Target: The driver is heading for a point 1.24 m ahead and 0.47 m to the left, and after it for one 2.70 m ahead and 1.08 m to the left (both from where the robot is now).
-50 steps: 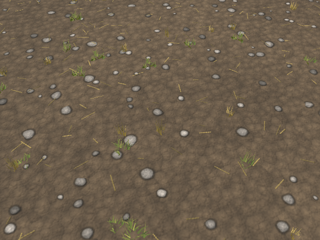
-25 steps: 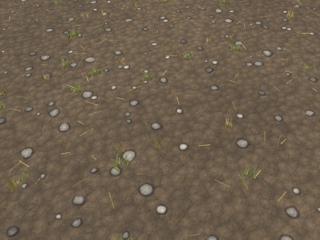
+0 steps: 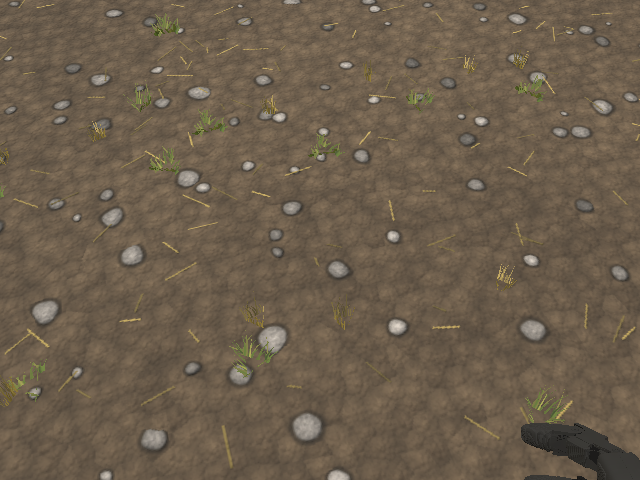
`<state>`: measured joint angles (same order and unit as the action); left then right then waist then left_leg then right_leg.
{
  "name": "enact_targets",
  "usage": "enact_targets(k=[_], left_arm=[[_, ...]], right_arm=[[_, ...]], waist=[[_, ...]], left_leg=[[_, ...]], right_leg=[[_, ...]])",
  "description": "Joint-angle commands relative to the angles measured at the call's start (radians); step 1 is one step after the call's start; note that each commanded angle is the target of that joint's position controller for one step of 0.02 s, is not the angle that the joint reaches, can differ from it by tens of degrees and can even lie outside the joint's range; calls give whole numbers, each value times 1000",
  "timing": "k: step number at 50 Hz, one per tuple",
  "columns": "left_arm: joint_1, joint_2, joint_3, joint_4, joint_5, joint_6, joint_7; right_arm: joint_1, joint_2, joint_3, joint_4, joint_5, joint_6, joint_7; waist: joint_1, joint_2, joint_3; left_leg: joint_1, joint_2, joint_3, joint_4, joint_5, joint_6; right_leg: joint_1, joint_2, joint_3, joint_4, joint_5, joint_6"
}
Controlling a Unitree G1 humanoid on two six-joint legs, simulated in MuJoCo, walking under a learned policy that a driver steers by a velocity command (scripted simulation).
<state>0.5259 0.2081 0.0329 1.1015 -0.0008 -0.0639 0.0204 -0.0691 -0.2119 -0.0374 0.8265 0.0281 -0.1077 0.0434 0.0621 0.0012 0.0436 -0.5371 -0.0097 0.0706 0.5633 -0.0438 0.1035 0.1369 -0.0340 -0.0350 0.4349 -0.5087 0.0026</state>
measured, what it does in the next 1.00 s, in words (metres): walks ahead, turning left: right foot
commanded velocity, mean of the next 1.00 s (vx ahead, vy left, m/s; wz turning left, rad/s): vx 0.49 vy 0.00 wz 0.21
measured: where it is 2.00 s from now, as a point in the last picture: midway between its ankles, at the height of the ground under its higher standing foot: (248, 230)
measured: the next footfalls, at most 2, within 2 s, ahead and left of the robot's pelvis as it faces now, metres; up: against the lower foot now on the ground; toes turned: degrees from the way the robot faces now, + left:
right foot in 0.54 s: +0.51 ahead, -0.13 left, +0.00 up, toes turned -1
left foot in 1.10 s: +0.75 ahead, +0.17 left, +0.00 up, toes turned +22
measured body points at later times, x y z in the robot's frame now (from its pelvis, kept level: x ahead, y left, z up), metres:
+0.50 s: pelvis +0.29 -0.01 +0.02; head +0.32 -0.01 +0.47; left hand +0.51 +0.21 -0.08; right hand +0.23 -0.27 -0.12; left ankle +0.14 +0.10 -0.71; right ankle +0.47 -0.13 -0.69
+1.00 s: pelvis +0.56 -0.01 +0.02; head +0.58 +0.01 +0.47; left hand +0.50 +0.26 -0.12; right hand +0.79 -0.20 -0.08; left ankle +0.70 +0.17 -0.67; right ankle +0.47 -0.13 -0.71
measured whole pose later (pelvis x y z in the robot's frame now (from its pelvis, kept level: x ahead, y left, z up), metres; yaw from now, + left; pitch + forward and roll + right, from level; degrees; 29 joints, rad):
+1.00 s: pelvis +0.56 -0.01 +0.02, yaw +15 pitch +1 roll -3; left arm 0.32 0.25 0.08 0.96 0.00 -0.09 0.02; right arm 0.10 -0.23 -0.07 0.83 0.02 -0.03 0.04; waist 0.06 0.03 0.02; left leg -0.67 0.11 0.01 0.71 -0.01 0.06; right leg 0.07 0.00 -0.29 0.24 -0.32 0.01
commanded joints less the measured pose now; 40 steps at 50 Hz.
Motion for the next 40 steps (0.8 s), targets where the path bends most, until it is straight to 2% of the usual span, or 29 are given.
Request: enact_targets(k=[1, 2, 3, 4, 5, 6, 8, 11, 13, 17, 21, 23, 25, 26, 27, 28, 29, 30, 31, 32, 33, 34, 35, 36, 38, 40], left_arm=[[101, -34, -25, -76, -3, -41, -19], [0, 73, 3, -94, -33, -67, -24], [-102, 123, 16, -128, -50, -80, -23], [-152, 126, 21, -140, -43, -82, -11], [-161, 121, 32, -141, -29, -72, -3], [-128, 97, 34, -139, -25, -56, 0], [-119, 67, 35, -145, -24, -33, 3], [-251, 91, 44, -201, -9, -22, 6], [-340, 92, 44, -233, -3, -26, 2], [-495, 70, 30, -277, -10, -38, -16], [-613, 72, 20, -323, -20, -45, -42], [-642, 85, 21, -348, -21, -53, -56], [-568, 124, 36, -343, -21, -62, -60], [-452, 159, 55, -313, -20, -66, -57], [-256, 220, 81, -261, -14, -68, -48], [-85, 323, 107, -232, 12, -66, -37], [-52, 285, 95, -217, 6, -58, -39], [-114, 204, 70, -229, 1, -56, -37], [-203, 165, 57, -247, -1, -55, -32], [-277, 136, 47, -250, 2, -58, -35], [-321, 108, 40, -249, 7, -64, -38], [-340, 97, 39, -242, 14, -66, -41], [-343, 97, 42, -235, 15, -68, -41], [-343, 107, 46, -226, 14, -70, -39], [-329, 130, 54, -214, 18, -73, -29], [-309, 145, 60, -205, 20, -69, -16]], right_arm=[[520, -286, -81, 100, -29, 11, -10], [440, -199, -59, 96, -20, 6, -8], [340, -151, -44, 79, -12, 0, -7], [257, -129, -35, 64, -18, -7, -2], [224, -100, -27, 64, -29, -13, 5], [220, -79, -20, 76, -37, -16, 8], [257, -83, -18, 103, -32, -19, 3], [318, -133, -25, 128, -32, -18, -21], [364, -146, -26, 136, -31, -10, -35], [442, -165, -26, 149, -19, -1, -47], [525, -170, -29, 181, -12, 17, -50], [541, -176, -35, 190, -11, 29, -54], [513, -194, -41, 181, -10, 39, -57], [483, -198, -41, 170, -11, 43, -56], [459, -174, -30, 150, -20, 42, -54], [530, -80, -3, 122, -28, 30, -47], [595, -28, 15, 141, -6, 9, -43], [516, -149, -19, 130, 23, -2, -43], [431, -171, -27, 101, 30, -4, -48], [390, -154, -30, 94, 20, 1, -55], [395, -140, -40, 97, 10, 16, -60], [424, -110, -41, 101, 9, 33, -58], [441, -82, -40, 106, 11, 48, -57], [437, -70, -41, 97, 12, 60, -57], [390, -78, -49, 69, 6, 74, -60], [336, -82, -54, 42, -2, 74, -55]], waist=[[-172, 276, -476], [-176, 193, -337], [-148, 125, -183], [-109, 15, -128], [-73, 4, -91], [-41, 35, -89], [-24, 59, -57], [-38, 45, 2], [-62, 33, 14], [-113, 37, 26], [-151, 39, 54], [-143, 47, 56], [-85, 78, 10], [-17, 89, -61], [68, 79, -192], [74, -90, -380], [57, -271, -525], [63, -181, -389], [38, -135, -249], [5, -63, -160], [-32, -72, -113], [-59, -92, -87], [-72, -94, -72], [-83, -87, -49], [-87, -70, -21], [-79, -58, -4]], left_leg=[[1002, 419, -839, -229, -343, 279], [889, 368, -809, -298, -379, 220], [712, 339, -624, -309, -281, 175], [545, 307, -496, -332, -147, 149], [427, 266, -398, -356, -56, 132], [366, 237, -335, -381, -35, 127], [304, 214, -271, -425, -8, 140], [301, 214, -229, -464, 27, 151], [343, 208, -208, -466, 57, 138], [394, 177, -141, -466, 73, 98], [548, 226, -145, -414, 83, 98], [614, 260, -167, -362, 147, 89], [628, 264, -182, -272, 333, 70], [602, 233, -164, -150, 488, 53], [472, 175, -130, 68, 464, 22], [99, 46, -65, 463, 100, -44], [-108, -50, -156, 707, -517, -64], [-192, 12, -229, 794, -490, -51], [-216, 65, -190, 787, -403, -44], [-173, 105, -175, 730, -325, -48], [-120, 137, -179, 673, -274, -46], [-63, 152, -181, 649, -243, -44], [-42, 155, -173, 638, -231, -45], [-53, 159, -171, 625, -212, -48], [-116, 162, -182, 578, -137, -56], [-173, 158, -192, 485, -43, -65]], right_leg=[[-730, 111, 126, 880, -42, -26], [-831, 48, 193, 985, -18, -51], [-863, -4, 150, 974, 78, -67], [-804, -58, 131, 922, 176, -71], [-746, -90, 124, 871, 226, -72], [-690, -113, 131, 838, 253, -74], [-680, -127, 114, 777, 261, -69], [-805, -145, 98, 638, 375, -34], [-865, -141, 90, 504, 485, -19], [-814, -86, 38, 240, 644, -17], [-851, -59, 30, 124, 599, -28], [-845, -47, 35, 87, 524, -49], [-705, -7, 20, 52, 449, -73], [-533, 26, -5, 32, 449, -94], [-235, -13, 32, 70, 488, -134], [204, -283, 375, 82, 443, -250], [350, -427, 743, -69, 318, -332], [233, -386, 649, -104, 263, -276], [72, -355, 483, -127, 305, -230], [-92, -314, 368, -176, 367, -209], [-194, -276, 275, -217, 391, -187], [-266, -250, 212, -250, 396, -174], [-305, -239, 162, -275, 419, -180], [-331, -237, 116, -293, 451, -183], [-330, -237, 51, -312, 503, -188], [-299, -234, -1, -319, 530, -185]])
Keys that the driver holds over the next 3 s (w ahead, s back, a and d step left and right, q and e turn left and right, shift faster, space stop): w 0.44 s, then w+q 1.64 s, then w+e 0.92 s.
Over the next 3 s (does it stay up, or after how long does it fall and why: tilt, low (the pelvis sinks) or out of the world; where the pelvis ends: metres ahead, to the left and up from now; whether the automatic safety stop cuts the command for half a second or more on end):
stays up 1.41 0.69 0.03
